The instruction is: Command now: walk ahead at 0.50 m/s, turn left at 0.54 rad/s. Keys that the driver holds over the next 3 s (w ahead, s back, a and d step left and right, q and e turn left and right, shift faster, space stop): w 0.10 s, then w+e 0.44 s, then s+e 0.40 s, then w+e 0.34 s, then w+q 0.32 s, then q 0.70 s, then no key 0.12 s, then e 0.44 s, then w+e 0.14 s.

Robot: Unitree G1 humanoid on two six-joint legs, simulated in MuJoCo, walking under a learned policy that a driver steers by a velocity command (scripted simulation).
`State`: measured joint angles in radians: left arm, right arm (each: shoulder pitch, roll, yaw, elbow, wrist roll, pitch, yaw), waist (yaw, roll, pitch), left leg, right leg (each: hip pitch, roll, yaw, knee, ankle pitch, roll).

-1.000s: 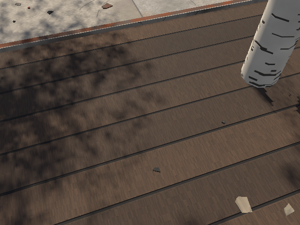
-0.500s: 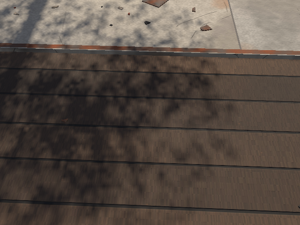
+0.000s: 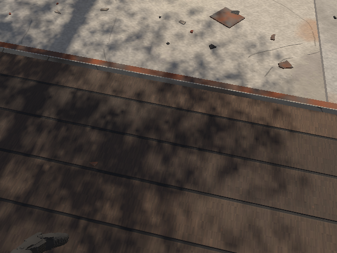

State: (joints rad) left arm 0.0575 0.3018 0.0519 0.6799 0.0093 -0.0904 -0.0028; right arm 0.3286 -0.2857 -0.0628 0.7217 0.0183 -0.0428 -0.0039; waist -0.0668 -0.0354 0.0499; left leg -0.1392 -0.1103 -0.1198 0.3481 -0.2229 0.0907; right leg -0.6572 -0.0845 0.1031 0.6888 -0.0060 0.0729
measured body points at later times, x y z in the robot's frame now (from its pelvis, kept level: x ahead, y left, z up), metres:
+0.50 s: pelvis +0.28 -0.05 +0.00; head +0.31 -0.06 +0.45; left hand +0.30 +0.23 -0.12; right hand +0.50 -0.29 -0.08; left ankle +0.44 +0.11 -0.70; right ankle +0.24 -0.15 -0.75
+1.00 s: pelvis +0.40 -0.03 -0.01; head +0.44 -0.06 +0.43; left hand +0.64 +0.19 -0.10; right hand +0.47 -0.35 -0.12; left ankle +0.49 +0.08 -0.75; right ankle +0.40 -0.16 -0.72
